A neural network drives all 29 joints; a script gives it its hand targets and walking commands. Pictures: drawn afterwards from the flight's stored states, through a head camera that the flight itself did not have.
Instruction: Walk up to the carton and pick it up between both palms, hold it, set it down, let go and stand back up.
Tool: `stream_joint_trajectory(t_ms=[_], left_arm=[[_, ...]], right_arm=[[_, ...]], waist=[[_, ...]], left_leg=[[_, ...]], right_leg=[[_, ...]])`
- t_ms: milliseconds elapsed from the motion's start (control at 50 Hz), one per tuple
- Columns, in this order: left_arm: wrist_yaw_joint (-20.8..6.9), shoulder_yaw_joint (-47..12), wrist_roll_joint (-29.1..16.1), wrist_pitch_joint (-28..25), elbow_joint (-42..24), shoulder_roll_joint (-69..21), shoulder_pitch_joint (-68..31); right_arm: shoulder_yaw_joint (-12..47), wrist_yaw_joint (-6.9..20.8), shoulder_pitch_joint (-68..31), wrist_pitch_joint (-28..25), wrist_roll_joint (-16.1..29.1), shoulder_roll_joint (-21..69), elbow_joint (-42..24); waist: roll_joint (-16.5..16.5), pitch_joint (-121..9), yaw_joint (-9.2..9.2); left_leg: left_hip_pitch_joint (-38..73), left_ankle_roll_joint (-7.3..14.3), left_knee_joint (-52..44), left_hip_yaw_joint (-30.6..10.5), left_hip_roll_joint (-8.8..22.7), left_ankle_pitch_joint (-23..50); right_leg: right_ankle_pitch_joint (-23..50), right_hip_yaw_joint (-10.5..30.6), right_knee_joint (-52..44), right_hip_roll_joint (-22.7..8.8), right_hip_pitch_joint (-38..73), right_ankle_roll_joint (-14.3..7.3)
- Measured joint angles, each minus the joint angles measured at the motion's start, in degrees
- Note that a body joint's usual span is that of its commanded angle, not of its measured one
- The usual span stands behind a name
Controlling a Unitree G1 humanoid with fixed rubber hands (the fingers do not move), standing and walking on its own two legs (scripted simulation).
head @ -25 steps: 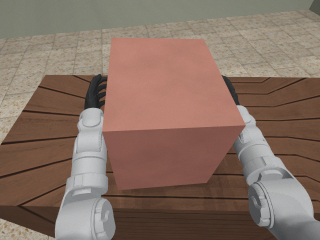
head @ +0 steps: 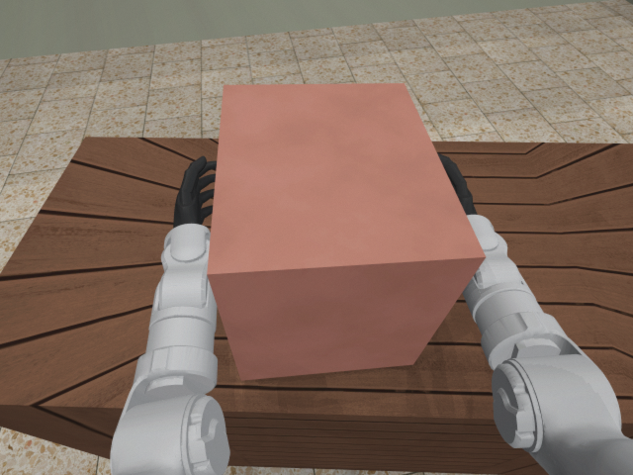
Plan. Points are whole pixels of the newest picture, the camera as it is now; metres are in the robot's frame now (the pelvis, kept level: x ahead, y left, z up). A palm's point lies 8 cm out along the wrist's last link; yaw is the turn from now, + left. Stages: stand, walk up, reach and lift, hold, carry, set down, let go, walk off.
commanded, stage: set down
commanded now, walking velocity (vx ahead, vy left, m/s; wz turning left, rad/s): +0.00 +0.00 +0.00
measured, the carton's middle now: (322, 231) +0.42 +0.02 +0.05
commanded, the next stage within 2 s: none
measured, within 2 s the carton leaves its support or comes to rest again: rests again in 0.36 s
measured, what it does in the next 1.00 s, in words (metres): stands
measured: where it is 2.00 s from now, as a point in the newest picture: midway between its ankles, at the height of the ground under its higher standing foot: outside the picture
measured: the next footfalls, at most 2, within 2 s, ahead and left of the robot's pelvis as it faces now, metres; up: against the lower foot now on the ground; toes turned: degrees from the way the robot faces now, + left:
none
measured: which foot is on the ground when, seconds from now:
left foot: down 0.00-1.00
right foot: down 0.00-1.00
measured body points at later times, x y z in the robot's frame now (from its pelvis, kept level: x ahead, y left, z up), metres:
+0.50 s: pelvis +0.00 +0.00 +0.00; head +0.06 +0.00 +0.45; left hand +0.42 +0.19 +0.07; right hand +0.44 -0.16 +0.07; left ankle -0.02 +0.13 -0.75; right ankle -0.02 -0.11 -0.75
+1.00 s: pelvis +0.00 +0.00 +0.00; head +0.07 +0.01 +0.44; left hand +0.42 +0.19 +0.06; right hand +0.44 -0.15 +0.07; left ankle -0.02 +0.13 -0.75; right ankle -0.02 -0.11 -0.75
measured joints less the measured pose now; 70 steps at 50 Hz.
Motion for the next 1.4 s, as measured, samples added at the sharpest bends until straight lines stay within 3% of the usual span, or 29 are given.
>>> stream_joint_trajectory(t_ms=[720,1400], left_arm=[[0.93,1.5,0.0,-9.87,6.02,-0.21,0.91],[-1.01,4.28,0.0,-12.83,7.69,-0.5,1.32]], right_arm=[[-1.88,0.11,0.08,-6.08,-3.65,0.79,2.65],[-7.91,2.21,0.06,-7.56,-8.57,3.0,2.7]], waist=[[0.15,-0.86,0.25],[0.09,-0.63,0.26]], left_leg=[[-2.68,-0.08,0.0,0.07,0.05,0.04],[-2.68,-0.09,0.0,0.12,0.07,0.05]], right_leg=[[0.03,0.0,0.11,0.03,-2.74,-0.08],[0.03,0.0,0.14,0.03,-2.76,-0.08]])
